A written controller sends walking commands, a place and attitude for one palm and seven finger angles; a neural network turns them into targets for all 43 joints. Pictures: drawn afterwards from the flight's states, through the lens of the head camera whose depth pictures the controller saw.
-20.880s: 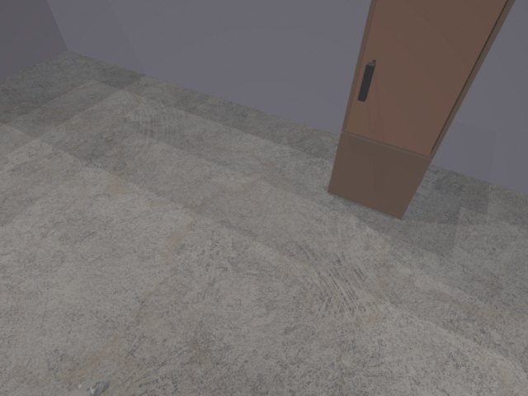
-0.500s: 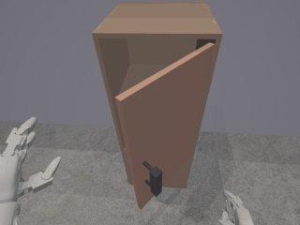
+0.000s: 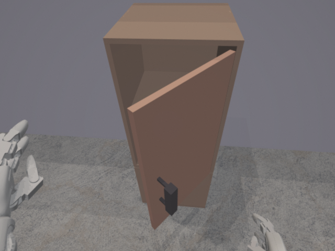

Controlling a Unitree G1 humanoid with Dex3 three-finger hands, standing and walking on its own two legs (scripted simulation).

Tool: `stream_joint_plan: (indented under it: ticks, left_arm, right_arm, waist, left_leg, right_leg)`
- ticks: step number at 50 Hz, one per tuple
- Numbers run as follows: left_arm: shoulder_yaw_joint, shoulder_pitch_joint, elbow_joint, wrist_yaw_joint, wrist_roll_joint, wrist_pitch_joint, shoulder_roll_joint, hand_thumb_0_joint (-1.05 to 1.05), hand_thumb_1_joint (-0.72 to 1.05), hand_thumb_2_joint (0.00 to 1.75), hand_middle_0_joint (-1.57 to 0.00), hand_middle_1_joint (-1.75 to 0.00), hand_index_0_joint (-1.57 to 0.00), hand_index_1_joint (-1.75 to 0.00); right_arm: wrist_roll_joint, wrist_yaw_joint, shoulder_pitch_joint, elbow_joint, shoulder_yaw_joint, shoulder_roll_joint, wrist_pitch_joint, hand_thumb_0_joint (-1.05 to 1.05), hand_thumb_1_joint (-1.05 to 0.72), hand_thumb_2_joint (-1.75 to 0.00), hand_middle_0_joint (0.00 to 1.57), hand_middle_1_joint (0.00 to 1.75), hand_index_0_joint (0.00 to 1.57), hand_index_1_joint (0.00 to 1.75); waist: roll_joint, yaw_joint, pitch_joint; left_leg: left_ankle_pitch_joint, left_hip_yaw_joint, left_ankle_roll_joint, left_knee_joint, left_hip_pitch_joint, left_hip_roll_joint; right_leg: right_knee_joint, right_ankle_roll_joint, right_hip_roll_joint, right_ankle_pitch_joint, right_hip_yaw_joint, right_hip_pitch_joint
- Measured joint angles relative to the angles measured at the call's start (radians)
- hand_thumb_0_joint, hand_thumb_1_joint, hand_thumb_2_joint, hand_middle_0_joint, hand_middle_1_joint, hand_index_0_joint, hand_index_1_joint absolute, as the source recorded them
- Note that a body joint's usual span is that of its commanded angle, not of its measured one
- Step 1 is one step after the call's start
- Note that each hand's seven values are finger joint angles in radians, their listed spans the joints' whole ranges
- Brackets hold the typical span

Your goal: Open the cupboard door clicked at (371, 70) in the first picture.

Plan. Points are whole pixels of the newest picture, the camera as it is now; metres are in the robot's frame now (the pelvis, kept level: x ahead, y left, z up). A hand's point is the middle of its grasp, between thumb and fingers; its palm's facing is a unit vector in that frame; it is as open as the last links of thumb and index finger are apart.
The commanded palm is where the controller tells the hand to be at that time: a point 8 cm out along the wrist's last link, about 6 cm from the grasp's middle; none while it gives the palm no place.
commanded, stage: step back with the hand held close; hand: left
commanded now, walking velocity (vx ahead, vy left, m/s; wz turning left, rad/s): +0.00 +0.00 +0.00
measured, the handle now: (166, 195) +0.31 +0.06 -0.10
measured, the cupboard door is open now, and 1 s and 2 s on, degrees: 51 51 51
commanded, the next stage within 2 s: stop stepping back and stand still in 1.30 s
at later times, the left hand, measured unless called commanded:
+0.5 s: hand (38, 181) +0.18 +0.26 +0.16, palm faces +0.31 -0.79 -0.53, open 7.4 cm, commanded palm +0.12 +0.31 +0.17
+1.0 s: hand out of the picture +0.04 +0.29 +0.16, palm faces +0.51 -0.73 -0.45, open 7.4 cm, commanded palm -0.01 +0.33 +0.17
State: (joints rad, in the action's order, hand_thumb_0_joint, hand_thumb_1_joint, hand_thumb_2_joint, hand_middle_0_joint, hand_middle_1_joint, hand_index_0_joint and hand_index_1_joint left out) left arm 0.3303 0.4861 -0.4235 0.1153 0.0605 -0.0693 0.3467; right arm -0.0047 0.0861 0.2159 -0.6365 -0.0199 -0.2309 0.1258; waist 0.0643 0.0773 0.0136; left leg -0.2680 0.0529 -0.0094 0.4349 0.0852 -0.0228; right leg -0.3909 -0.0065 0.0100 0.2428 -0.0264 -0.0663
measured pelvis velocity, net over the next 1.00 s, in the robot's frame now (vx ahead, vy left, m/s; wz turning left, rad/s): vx -0.13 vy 0.02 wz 0.06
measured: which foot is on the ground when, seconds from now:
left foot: down 0.00-1.00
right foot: down 0.00-1.00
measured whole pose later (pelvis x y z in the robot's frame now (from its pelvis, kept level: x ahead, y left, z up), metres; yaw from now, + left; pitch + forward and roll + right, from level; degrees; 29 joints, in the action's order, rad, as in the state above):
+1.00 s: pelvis -0.13 +0.02 -0.02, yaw +3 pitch -2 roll -1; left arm 0.44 0.53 -0.55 0.16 0.02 -0.25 0.37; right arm -0.01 0.07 0.19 -0.60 0.01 -0.22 0.09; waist 0.01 0.03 0.08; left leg -0.33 0.06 -0.03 0.67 0.46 0.01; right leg -0.58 0.03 0.02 0.16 0.07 -0.39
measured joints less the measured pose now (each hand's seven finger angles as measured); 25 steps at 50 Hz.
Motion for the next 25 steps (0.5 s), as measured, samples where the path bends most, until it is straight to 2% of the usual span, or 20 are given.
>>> stream_joint_plan:
  ticks: [7, 11, 16, 20, 25]
  left_arm:
    - [0.015, -0.036, 0.040, -0.006, -0.002, -0.020, -0.004, 0.01, 0.89, 0.90, -0.21, -0.30, -0.21, -0.30]
    - [0.059, -0.036, 0.068, -0.004, -0.012, -0.063, 0.006, 0.01, 0.89, 0.90, -0.21, -0.30, -0.21, -0.30]
    - [0.040, 0.013, 0.031, -0.009, -0.019, -0.074, 0.013, 0.01, 0.89, 0.90, -0.21, -0.30, -0.21, -0.30]
    - [0.033, 0.060, -0.020, -0.012, -0.020, -0.078, 0.045, 0.01, 0.89, 0.90, -0.21, -0.30, -0.21, -0.30]
    - [0.075, 0.085, -0.057, 0.001, -0.016, -0.092, 0.091, 0.01, 0.88, 0.90, -0.21, -0.30, -0.22, -0.31]
  right_arm:
    - [0.004, -0.004, -0.012, -0.002, 0.000, 0.001, -0.006, 0.02, -0.91, -0.90, 0.20, 0.30, 0.20, 0.30]
    - [0.002, -0.010, -0.038, 0.018, -0.007, -0.002, -0.035, 0.02, -0.91, -0.90, 0.20, 0.30, 0.21, 0.30]
    - [-0.001, -0.006, -0.059, 0.048, 0.012, -0.013, -0.066, 0.02, -0.91, -0.90, 0.20, 0.30, 0.21, 0.30]
    - [0.003, 0.000, -0.058, 0.067, 0.031, -0.015, -0.096, 0.02, -0.91, -0.90, 0.20, 0.30, 0.20, 0.30]
    - [0.010, 0.006, -0.049, 0.082, 0.043, -0.006, -0.122, 0.02, -0.91, -0.90, 0.20, 0.30, 0.20, 0.30]
  waist:
    - [0.010, -0.002, 0.009]
    - [0.013, -0.024, 0.003]
    - [0.000, -0.048, 0.017]
    - [-0.017, -0.065, 0.017]
    - [-0.043, -0.076, 0.011]
  left_leg:
    - [0.014, 0.001, 0.001, -0.015, -0.002, -0.003]
    - [0.019, 0.009, 0.001, -0.003, 0.054, -0.015]
    - [0.041, 0.040, -0.008, -0.019, 0.095, -0.008]
    - [0.049, 0.055, -0.016, -0.013, 0.120, 0.000]
    - [0.054, 0.064, -0.025, 0.010, 0.146, 0.006]
  right_leg:
    - [0.015, -0.002, 0.003, -0.014, 0.001, 0.002]
    - [0.032, -0.002, 0.015, -0.040, 0.010, -0.046]
    - [0.025, 0.008, 0.008, -0.061, 0.039, -0.108]
    - [0.001, 0.017, -0.001, -0.063, 0.054, -0.145]
    - [-0.026, 0.025, -0.007, -0.070, 0.063, -0.176]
